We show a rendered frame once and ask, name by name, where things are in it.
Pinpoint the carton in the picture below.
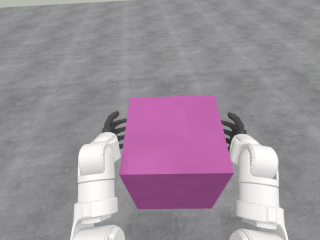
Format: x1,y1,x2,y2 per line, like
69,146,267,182
119,95,234,209

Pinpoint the left robot forearm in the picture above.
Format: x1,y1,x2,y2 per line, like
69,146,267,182
70,132,121,240

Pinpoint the right robot forearm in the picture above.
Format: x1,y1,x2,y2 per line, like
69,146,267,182
229,134,289,240

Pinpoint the robot left hand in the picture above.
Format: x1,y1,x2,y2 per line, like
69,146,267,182
102,111,127,149

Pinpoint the robot right hand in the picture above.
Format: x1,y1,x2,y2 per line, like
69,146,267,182
221,112,247,152

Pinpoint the right robot upper arm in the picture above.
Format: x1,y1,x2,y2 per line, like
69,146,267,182
229,228,283,240

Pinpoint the left robot upper arm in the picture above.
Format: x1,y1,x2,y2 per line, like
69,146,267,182
73,224,125,240

